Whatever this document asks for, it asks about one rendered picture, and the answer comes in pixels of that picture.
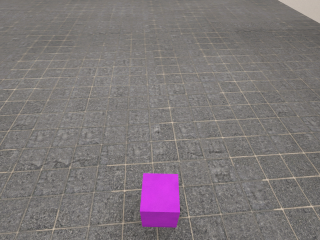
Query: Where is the carton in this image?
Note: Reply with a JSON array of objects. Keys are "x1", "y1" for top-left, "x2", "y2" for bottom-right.
[{"x1": 140, "y1": 173, "x2": 180, "y2": 228}]

